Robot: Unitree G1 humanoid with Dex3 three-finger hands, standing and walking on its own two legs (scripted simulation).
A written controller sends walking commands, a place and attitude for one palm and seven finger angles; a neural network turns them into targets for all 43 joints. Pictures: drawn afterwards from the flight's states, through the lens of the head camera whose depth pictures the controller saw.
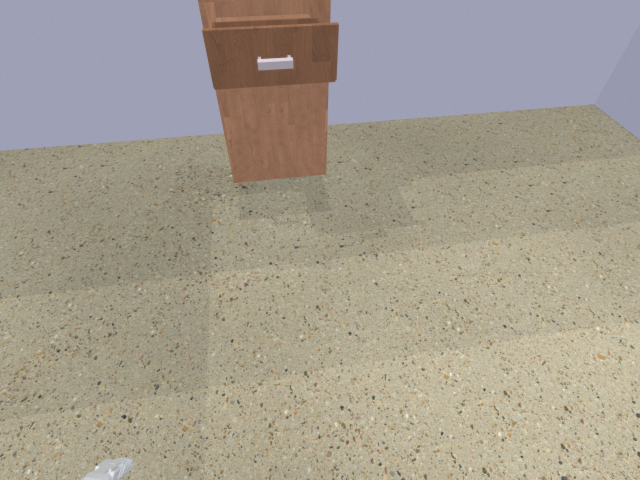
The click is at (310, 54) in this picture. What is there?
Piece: drawer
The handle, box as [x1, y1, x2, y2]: [257, 55, 293, 70]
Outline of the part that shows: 292,57 289,55 287,55 286,58 261,59 260,57 258,57 258,70 292,68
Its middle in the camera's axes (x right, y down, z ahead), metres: -0.15 -0.57 +1.24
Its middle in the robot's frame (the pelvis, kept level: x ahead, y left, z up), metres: +1.30 +0.21 -0.05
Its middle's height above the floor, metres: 0.72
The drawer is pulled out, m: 0.28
